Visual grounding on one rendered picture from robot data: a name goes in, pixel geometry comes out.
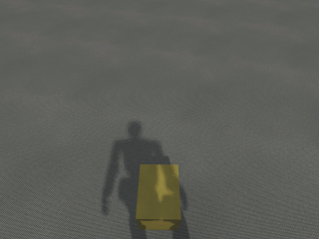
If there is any carton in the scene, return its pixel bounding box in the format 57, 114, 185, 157
136, 164, 181, 231

